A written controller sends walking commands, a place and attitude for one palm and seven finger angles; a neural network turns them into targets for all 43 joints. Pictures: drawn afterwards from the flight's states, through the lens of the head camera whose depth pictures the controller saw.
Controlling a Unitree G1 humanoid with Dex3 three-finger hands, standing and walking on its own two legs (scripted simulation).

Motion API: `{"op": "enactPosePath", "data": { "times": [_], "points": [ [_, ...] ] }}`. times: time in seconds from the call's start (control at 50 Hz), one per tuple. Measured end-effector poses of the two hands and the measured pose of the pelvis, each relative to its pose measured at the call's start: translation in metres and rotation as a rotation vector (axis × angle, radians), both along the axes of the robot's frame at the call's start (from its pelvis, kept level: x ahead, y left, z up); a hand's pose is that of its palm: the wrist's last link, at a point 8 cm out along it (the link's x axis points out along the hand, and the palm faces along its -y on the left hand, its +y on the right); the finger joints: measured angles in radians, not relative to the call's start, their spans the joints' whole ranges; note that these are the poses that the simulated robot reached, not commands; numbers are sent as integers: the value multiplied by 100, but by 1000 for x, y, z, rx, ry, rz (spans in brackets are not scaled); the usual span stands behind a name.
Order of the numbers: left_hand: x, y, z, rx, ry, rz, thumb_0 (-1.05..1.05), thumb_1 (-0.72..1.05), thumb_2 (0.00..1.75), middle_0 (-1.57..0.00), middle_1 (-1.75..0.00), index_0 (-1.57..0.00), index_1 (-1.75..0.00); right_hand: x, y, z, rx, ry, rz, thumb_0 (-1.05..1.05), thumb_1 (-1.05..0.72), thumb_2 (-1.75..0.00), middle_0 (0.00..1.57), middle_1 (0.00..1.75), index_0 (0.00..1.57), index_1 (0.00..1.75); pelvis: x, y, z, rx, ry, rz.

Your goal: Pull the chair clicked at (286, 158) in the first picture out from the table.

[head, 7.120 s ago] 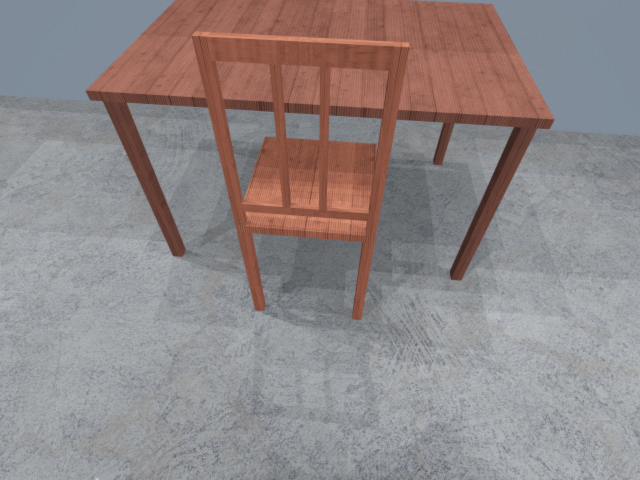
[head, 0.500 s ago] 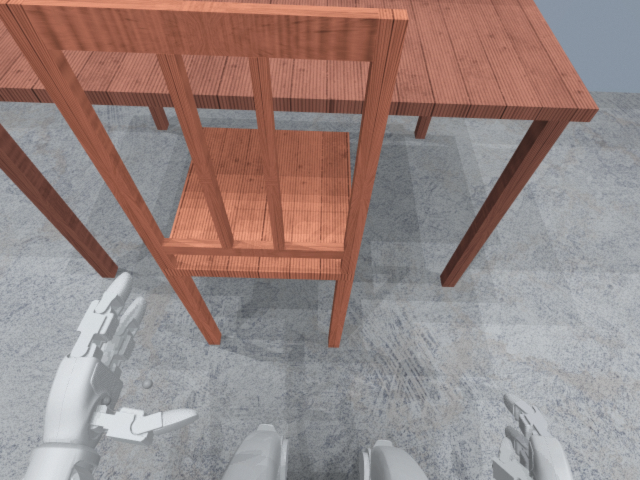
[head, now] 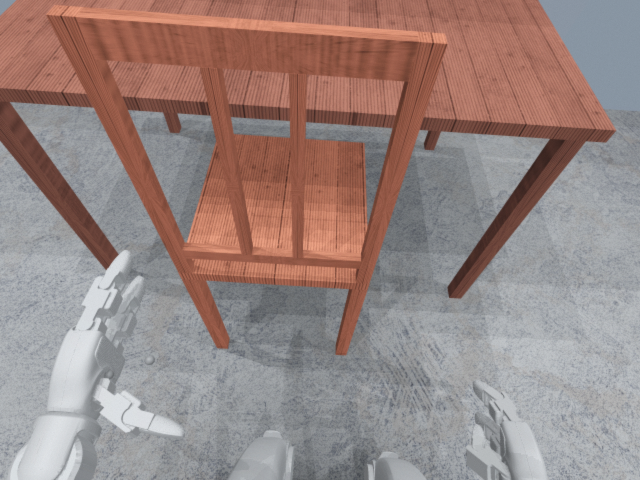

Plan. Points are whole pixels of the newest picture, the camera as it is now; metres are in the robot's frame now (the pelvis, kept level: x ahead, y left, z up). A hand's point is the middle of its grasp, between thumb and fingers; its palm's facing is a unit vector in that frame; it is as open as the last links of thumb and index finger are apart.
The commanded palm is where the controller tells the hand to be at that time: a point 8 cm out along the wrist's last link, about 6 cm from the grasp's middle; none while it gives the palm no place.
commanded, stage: raise the hand toward the chair's back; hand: left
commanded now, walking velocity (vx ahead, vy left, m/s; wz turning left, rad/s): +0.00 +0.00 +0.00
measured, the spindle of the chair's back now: (233, 181) +0.50 +0.17 +0.04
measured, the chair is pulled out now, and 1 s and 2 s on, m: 0.00 0.00 0.00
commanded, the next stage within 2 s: aim the fingers beside a spindle in 0.54 s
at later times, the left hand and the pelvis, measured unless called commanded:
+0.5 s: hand (158, 353) +0.24 +0.20 +0.05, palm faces +0.04 -1.00 -0.05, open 16.9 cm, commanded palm +0.22 +0.25 +0.05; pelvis +0.00 -0.01 +0.00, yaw +0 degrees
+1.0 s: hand (186, 331) +0.27 +0.18 +0.03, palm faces +0.02 -1.00 -0.04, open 16.9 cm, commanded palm +0.26 +0.24 +0.04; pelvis +0.00 -0.03 -0.01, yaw +0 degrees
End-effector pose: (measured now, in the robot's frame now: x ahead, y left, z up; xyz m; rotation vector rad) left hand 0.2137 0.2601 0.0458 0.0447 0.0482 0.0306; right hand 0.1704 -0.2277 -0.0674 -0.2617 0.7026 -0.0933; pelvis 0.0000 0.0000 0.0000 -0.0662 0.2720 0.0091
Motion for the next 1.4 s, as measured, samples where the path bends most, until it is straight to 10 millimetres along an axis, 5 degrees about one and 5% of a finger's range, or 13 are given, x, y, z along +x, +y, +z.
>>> {"op": "enactPosePath", "data": {
  "times": [0.26,0.72,1.08,1.4],
  "points": [
    [10,-1,3,-3,2,-3,-1,-50,30,-6,-8,-6,-8,-20,-18,2,-24,43,-55,1,-90,-90,20,30,21,30,2,-1,4,6,-1,-9],
    [4,-19,5,10,-12,3,-1,-50,30,-6,-8,-6,-8,-7,-26,-2,5,4,-29,1,-90,-90,20,30,21,30,-1,-18,2,19,-5,-2],
    [48,-27,-13,-4,-12,-4,-1,-50,30,-6,-8,-7,-8,-26,-46,-19,-17,80,-68,1,-91,-90,20,30,21,30,-1,-25,-6,27,29,-15],
    [69,-38,-25,-15,-30,-16,-1,-50,30,-6,-8,-6,-8,-30,-41,-30,-14,133,-72,1,-91,-90,20,30,21,30,1,-18,-12,27,58,-24]
  ]
}}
